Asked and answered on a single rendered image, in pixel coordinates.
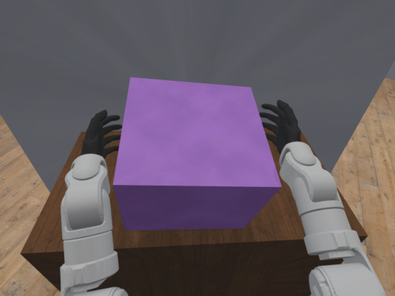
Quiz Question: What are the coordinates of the left robot forearm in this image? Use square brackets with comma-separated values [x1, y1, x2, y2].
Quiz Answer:
[60, 154, 119, 296]

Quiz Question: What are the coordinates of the robot right hand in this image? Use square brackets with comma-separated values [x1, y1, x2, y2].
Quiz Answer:
[259, 100, 301, 155]

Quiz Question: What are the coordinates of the carton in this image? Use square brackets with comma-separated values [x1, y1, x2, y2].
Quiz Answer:
[113, 77, 282, 231]

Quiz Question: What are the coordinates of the right robot forearm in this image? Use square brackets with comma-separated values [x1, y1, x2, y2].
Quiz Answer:
[279, 142, 386, 296]

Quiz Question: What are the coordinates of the right robot upper arm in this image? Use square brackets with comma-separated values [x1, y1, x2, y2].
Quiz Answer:
[309, 263, 384, 296]

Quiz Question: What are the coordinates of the robot left hand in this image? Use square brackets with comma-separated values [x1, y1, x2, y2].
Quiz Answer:
[81, 110, 122, 158]

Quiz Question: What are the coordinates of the pedestal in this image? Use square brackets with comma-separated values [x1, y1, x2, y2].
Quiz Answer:
[20, 128, 368, 296]

